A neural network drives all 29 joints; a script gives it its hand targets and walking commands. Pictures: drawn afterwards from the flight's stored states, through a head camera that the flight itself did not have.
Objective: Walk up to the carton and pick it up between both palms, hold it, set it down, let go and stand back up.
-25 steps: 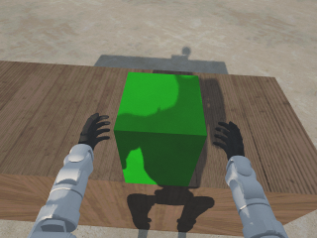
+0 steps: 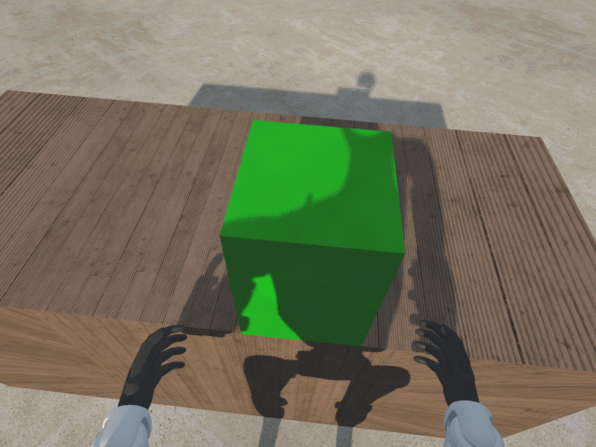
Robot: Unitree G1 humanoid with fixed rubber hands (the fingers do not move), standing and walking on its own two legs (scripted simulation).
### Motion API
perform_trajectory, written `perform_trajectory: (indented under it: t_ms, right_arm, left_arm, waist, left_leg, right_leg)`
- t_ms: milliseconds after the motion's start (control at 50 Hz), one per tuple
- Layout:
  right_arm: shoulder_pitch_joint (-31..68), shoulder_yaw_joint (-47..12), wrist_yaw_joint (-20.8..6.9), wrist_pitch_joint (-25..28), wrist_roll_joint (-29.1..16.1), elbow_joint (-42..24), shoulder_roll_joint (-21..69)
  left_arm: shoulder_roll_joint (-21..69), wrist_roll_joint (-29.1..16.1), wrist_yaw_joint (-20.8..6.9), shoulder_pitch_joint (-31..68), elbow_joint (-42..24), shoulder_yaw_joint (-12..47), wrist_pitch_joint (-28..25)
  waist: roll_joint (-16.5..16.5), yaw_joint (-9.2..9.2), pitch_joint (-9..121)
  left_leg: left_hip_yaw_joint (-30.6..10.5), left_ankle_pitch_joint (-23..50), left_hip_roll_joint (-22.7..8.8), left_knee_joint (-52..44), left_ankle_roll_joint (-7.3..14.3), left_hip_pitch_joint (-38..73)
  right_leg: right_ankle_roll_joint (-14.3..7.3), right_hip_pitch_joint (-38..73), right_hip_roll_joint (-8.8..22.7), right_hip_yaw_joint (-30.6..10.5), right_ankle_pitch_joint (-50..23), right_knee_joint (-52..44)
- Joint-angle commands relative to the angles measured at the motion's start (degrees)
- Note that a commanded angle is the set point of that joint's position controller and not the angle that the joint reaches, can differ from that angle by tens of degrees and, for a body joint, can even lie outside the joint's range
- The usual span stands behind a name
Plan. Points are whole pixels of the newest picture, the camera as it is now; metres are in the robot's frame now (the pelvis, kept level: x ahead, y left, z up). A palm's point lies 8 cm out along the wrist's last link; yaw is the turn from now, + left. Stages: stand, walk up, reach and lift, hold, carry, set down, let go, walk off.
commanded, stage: set down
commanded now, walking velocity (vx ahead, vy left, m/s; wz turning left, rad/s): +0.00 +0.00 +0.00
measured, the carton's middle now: (310, 240) +0.41 -0.02 +0.02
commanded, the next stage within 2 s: let go in 0.90 s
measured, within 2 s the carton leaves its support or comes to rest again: neither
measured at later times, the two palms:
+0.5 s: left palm (151, 373) +0.23 +0.20 -0.04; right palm (451, 381) +0.21 -0.20 -0.03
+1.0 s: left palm (133, 409) +0.19 +0.23 -0.06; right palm (459, 410) +0.18 -0.21 -0.06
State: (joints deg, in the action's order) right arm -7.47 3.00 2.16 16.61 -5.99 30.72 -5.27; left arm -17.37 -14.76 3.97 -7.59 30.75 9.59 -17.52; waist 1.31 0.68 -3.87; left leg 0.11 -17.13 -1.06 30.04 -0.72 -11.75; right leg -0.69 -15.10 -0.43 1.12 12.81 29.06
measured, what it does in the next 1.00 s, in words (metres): stands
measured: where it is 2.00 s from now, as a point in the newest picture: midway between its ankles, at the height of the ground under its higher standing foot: outside the picture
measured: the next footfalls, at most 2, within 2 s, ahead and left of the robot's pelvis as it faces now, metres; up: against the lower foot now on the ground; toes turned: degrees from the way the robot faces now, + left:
none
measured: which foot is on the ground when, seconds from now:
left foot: down 0.00-1.00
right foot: down 0.00-1.00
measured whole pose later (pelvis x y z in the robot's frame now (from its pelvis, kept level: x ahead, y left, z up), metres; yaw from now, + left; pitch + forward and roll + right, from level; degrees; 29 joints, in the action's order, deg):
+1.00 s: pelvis +0.02 +0.01 +0.01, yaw -1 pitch -5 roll -1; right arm -11.7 2.3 -0.4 13.1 -2.2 38.0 -8.7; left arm -11.8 -4.0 2.0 -12.5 28.6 2.5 -1.1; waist 0.4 -1.0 -4.8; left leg 1.5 -15.7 -1.5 22.2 -0.2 -1.2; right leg -0.1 -4.3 -1.1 -0.4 10.4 19.8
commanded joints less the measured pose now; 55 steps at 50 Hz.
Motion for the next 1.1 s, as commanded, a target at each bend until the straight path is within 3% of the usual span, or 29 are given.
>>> perform_trajectory:
  t_ms: [0, 80, 200, 220, 240, 260, 280, 300, 340, 400, 440, 520, 640, 720, 920, 1080]
  right_arm:
    - [6.40, -1.20, 0.48, 2.23, -0.17, -0.86, -3.71]
    - [4.49, -1.24, 1.59, 1.54, -0.07, 2.88, -5.11]
    - [5.10, 0.36, 1.35, -0.09, 2.42, -0.90, -6.00]
    - [16.99, 5.00, 1.85, 3.92, -2.31, -28.62, -6.83]
    - [8.62, 3.10, 2.13, 3.14, 0.40, -18.74, -2.92]
    - [9.39, 2.84, 1.42, 3.95, -0.60, -23.78, -3.19]
    - [7.29, 2.05, 0.99, 2.07, 0.87, -13.33, -3.09]
    - [6.46, 0.86, 0.72, 1.62, 0.85, -10.91, -3.23]
    - [5.07, -0.94, 1.29, 1.28, 0.94, -3.96, -3.38]
    - [5.53, -1.73, 2.11, 3.04, -1.16, -4.56, -3.71]
    - [5.13, -1.55, 1.92, 4.60, -2.02, -5.39, -4.34]
    - [2.74, -0.67, 0.77, 5.52, -1.24, 0.38, -6.89]
    - [2.70, 1.58, -0.39, 4.13, 0.92, -1.53, -8.83]
    - [2.80, 2.09, -1.64, 1.56, 2.80, -1.48, -9.16]
    - [0.22, 1.08, -2.37, -1.03, 3.70, -0.11, -9.33]
    - [-0.09, 1.24, -2.31, -1.76, 5.08, 2.58, -9.86]
  left_arm:
    - [-4.09, 3.23, -1.94, 7.94, -5.22, -4.82, 1.10]
    - [-1.63, 5.92, -5.04, 4.17, -1.16, -6.93, 6.53]
    - [-0.54, 8.71, -4.98, 4.99, -6.88, -8.98, 11.61]
    - [-5.95, 0.28, -1.81, 20.96, -33.07, -7.87, 4.51]
    - [-3.14, -0.38, -1.17, 12.81, -20.51, -3.70, 2.05]
    - [-3.29, -0.94, -0.42, 12.99, -23.49, -4.92, -1.63]
    - [-1.23, 1.35, -0.96, 10.45, -12.23, -2.80, -1.22]
    - [-1.51, 2.45, -1.83, 9.60, -8.84, -4.00, -1.05]
    - [-1.44, 4.46, -3.61, 7.68, -2.69, -4.16, 0.56]
    - [-3.06, 5.16, -3.94, 8.20, -7.66, -6.44, 0.67]
    - [-2.85, 5.53, -3.33, 6.92, -10.12, -7.19, -0.12]
    - [-0.07, 8.82, -3.69, 2.13, -7.07, -7.21, 2.78]
    - [0.87, 9.01, -2.87, 1.65, -12.17, -7.10, 8.10]
    - [1.01, 9.49, -1.91, 1.83, -11.86, -7.44, 10.92]
    - [0.66, 10.86, -1.80, -0.18, -11.14, -9.17, 14.33]
    - [0.97, 12.68, -2.63, -0.97, -9.78, -10.41, 17.83]
  waist:
    - [-4.26, -0.14, 12.54]
    - [-2.44, -1.24, 7.24]
    - [-1.50, -1.86, 2.18]
    - [1.59, -1.96, 13.12]
    - [3.12, 2.89, 3.81]
    - [2.21, -0.14, 8.42]
    - [0.18, 2.68, 4.27]
    - [-1.15, 1.01, 5.06]
    - [-3.12, 0.86, 4.88]
    - [-3.51, -0.84, 8.99]
    - [-3.90, -1.01, 11.00]
    - [-5.70, -0.51, 7.87]
    - [-4.14, -0.63, 4.71]
    - [-3.23, -1.05, 3.40]
    - [-2.60, -1.49, 5.01]
    - [-2.73, -1.48, 3.59]
  left_leg:
    - [0.89, 9.93, 0.45, -8.81, -1.07, -4.04]
    - [1.43, 14.79, 0.97, -10.22, -1.48, 2.27]
    - [2.93, 14.51, 0.79, -12.33, -1.36, 3.69]
    - [2.93, 12.83, 1.21, -10.86, -1.19, -2.92]
    - [2.35, 6.98, 1.66, -10.26, -0.81, -5.76]
    - [2.16, 8.11, 1.74, -10.42, -0.96, -6.20]
    - [1.53, 5.82, 1.49, -10.36, -1.51, -4.82]
    - [1.90, 5.59, 1.49, -10.27, -1.47, -2.82]
    - [1.82, 6.06, 1.24, -10.08, -1.69, -0.51]
    - [1.69, 13.07, 1.35, -9.12, -2.23, 0.83]
    - [1.44, 18.22, 1.45, -8.26, -2.96, 1.94]
    - [1.47, 22.80, 1.08, -8.43, -4.00, 7.11]
    - [2.12, 20.57, 0.60, -10.69, -3.53, 6.84]
    - [2.78, 16.85, 0.32, -12.00, -2.87, 5.16]
    - [3.65, 18.75, 0.89, -11.48, -2.71, 4.93]
    - [4.21, 18.43, 1.18, -11.69, -2.66, 5.65]
  right_leg:
    - [-2.28, 18.43, 0.81, -4.17, -12.65, -4.10]
    - [-2.11, 16.36, 0.27, -3.14, -10.78, -8.64]
    - [-1.78, 14.39, -0.76, -1.83, -7.55, -11.51]
    - [0.01, 18.64, -0.08, -2.34, -9.57, -9.43]
    - [0.38, 16.95, 0.74, -3.68, -10.40, -8.32]
    - [0.22, 18.54, 1.35, -3.87, -11.35, -7.43]
    - [-0.52, 16.34, 1.34, -4.07, -9.67, -7.96]
    - [-1.00, 15.81, 1.51, -3.84, -8.19, -8.41]
    - [-1.49, 14.94, 1.33, -3.50, -7.22, -8.85]
    - [-1.18, 16.77, 0.56, -2.97, -11.42, -8.03]
    - [-1.03, 17.75, 0.01, -2.74, -15.42, -7.47]
    - [-1.89, 15.89, -1.33, -1.39, -15.39, -9.54]
    - [-2.25, 15.63, -2.09, -0.66, -10.61, -11.27]
    - [-2.38, 15.65, -1.81, -0.82, -7.98, -11.52]
    - [-1.56, 16.91, -1.09, -1.31, -12.11, -10.99]
    - [-1.26, 15.86, -1.24, -0.57, -11.08, -11.52]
